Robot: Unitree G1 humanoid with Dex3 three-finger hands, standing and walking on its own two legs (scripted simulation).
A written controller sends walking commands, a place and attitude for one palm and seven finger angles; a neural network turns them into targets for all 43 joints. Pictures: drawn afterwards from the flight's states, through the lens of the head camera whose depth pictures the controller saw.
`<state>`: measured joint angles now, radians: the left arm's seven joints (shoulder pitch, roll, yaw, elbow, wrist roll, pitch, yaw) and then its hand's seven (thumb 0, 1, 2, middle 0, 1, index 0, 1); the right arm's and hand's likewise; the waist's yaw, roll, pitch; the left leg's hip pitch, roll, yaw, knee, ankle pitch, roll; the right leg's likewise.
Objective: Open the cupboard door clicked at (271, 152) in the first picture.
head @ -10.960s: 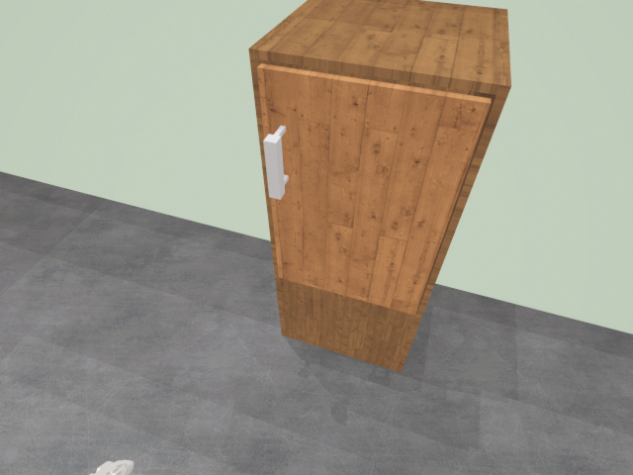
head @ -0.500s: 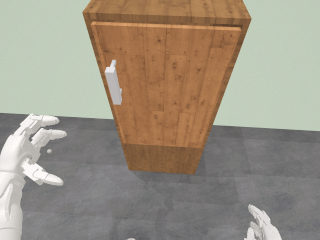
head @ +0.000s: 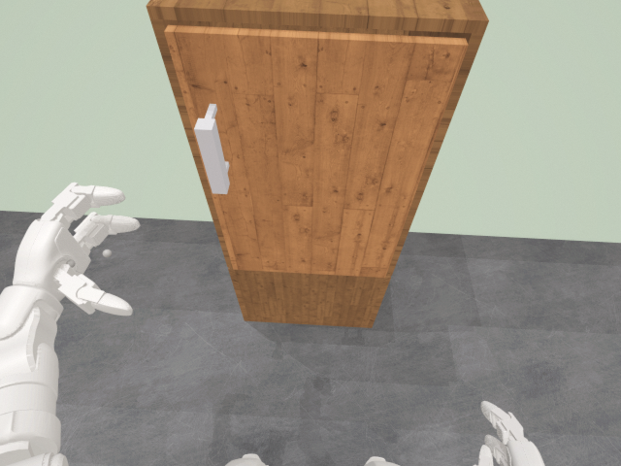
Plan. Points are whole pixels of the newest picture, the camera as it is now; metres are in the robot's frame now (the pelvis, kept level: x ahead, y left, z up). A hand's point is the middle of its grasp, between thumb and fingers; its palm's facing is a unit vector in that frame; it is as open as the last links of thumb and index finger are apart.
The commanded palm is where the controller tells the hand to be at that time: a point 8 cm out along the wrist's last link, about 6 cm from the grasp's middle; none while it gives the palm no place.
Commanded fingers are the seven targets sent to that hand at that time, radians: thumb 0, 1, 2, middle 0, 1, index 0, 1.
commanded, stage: move the hooked fingers beside the handle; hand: left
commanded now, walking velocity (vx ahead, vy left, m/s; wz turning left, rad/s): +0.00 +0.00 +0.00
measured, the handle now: (216, 149) +0.56 +0.17 +0.06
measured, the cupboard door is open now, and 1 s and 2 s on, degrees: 0 0 0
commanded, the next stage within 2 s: none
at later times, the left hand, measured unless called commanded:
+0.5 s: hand (132, 215) +0.41 +0.25 +0.08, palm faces -0.06 -1.00 +0.00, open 14.0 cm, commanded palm +0.39 +0.31 +0.08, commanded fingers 0.00 -0.50 0.30 -0.30 -1.20 -0.30 -1.20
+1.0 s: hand (154, 185) +0.47 +0.24 +0.07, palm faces -0.04 -1.00 -0.01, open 14.0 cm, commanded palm +0.46 +0.30 +0.07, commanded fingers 0.00 -0.50 0.30 -0.30 -1.20 -0.30 -1.20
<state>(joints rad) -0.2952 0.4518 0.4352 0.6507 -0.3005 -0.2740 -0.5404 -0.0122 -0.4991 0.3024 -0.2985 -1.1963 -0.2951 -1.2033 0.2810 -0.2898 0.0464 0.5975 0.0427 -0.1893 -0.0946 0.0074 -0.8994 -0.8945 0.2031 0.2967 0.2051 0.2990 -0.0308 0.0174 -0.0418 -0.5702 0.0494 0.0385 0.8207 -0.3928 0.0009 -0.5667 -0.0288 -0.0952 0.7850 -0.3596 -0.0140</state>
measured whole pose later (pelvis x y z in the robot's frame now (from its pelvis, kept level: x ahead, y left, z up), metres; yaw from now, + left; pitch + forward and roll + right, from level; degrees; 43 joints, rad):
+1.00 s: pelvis +0.00 +0.01 -0.02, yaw -1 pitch +16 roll -2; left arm -0.81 0.59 0.45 1.14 -0.15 -0.35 -0.44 -0.01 -0.50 0.30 -0.30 -1.20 -0.30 -1.20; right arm 0.36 -0.29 0.05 0.62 0.02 -0.02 -0.05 0.00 -0.90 -0.89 0.20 0.30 0.20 0.30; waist -0.13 0.00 -0.05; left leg -0.78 0.06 0.04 0.93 -0.42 0.02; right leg -0.77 -0.02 -0.08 0.86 -0.37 0.00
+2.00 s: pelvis +0.01 +0.02 -0.02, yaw -2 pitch +19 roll -3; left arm -0.86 0.57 0.46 1.16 -0.11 -0.36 -0.38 -0.01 -0.50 0.30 -0.30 -1.20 -0.30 -1.20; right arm 0.36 -0.27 0.05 0.59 0.00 0.07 -0.02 0.00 -0.90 -0.89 0.20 0.30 0.21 0.30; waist -0.16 0.01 -0.08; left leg -0.83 0.07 0.05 0.97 -0.46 0.03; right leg -0.82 -0.01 -0.07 0.88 -0.39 0.01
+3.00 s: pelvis +0.01 +0.01 -0.02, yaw -2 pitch +18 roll -2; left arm -0.82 0.47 0.40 1.11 -0.10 -0.38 -0.26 -0.01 -0.50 0.30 -0.30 -1.20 -0.30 -1.20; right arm 0.39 -0.26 0.03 0.59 0.00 0.06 0.00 0.00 -0.90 -0.89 0.20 0.30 0.20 0.30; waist -0.15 0.03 -0.09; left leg -0.80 0.07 0.05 0.94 -0.45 0.01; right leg -0.80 -0.01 -0.06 0.88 -0.39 0.00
